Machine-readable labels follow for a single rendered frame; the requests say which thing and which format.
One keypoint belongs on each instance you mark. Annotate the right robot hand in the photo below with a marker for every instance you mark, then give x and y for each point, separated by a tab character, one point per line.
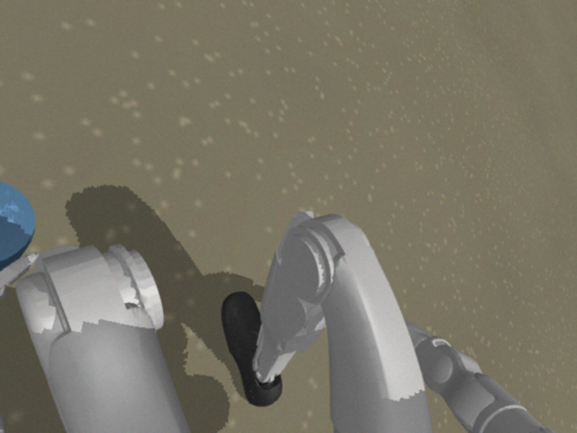
416	333

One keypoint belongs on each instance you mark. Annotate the cup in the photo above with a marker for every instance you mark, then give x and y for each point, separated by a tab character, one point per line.
17	223

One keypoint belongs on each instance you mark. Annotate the right robot arm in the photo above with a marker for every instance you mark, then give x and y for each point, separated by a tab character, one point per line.
479	403

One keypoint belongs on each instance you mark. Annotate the right robot foot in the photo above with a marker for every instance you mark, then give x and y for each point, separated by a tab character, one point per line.
242	322

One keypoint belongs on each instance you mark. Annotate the left robot hand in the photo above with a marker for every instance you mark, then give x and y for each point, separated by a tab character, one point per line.
15	271

